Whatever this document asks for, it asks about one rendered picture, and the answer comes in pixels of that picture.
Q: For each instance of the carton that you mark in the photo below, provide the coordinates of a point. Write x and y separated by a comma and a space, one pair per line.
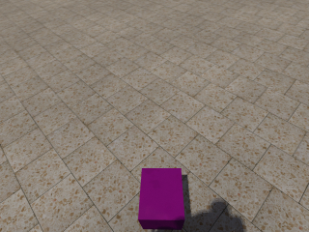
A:
161, 199

